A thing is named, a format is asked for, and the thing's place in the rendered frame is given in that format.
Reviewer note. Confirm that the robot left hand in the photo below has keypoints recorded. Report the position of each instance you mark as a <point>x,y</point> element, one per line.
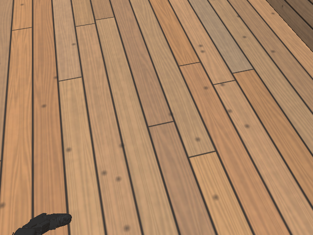
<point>43,223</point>

